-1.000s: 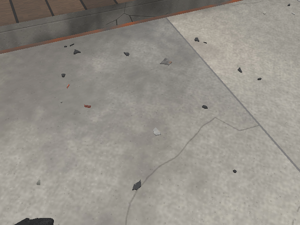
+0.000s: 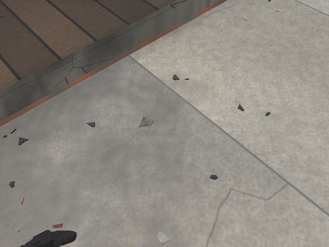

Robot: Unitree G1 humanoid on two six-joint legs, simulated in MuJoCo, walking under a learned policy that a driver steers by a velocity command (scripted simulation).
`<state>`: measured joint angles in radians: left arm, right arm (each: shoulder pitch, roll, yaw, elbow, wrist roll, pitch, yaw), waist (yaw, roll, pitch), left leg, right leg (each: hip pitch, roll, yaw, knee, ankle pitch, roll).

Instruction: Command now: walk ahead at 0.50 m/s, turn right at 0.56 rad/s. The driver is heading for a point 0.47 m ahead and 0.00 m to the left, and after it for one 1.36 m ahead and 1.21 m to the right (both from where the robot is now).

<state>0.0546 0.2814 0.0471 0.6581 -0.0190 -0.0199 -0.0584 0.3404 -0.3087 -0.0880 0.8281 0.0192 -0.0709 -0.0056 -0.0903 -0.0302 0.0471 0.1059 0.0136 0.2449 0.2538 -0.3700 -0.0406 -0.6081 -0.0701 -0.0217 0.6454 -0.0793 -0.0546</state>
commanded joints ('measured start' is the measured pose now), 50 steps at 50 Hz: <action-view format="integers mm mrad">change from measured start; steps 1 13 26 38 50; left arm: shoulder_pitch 92 172 295 322 205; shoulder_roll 133 138 180 95 112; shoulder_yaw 55 44 42 40 64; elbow -60 -15 121 74 -15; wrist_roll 0 20 8 2 14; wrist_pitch -3 -56 -23 84 82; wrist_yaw -1 47 67 104 55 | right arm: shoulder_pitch -55 -112 -295 -286 -292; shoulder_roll -213 -82 -75 -90 -144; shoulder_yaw -51 13 23 12 -16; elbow -64 -138 -198 -154 -76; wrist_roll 16 -26 -36 -51 5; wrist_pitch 11 -20 -47 12 80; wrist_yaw -9 6 58 6 -14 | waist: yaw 137 81 131 134 123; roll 106 -8 -47 183 125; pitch -71 -76 -24 -110 -110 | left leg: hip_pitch -42 -728 -638 -429 -274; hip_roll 255 130 0 277 308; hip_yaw -38 -291 -236 -282 -152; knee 231 752 231 -24 132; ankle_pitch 1001 186 388 480 302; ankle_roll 136 -15 87 289 181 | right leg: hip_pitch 221 432 666 166 321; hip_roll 100 -102 -123 -3 28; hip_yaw -91 264 164 56 -49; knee -26 -450 -277 432 -94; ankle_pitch -106 224 524 -341 -135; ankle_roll -69 -236 -110 140 29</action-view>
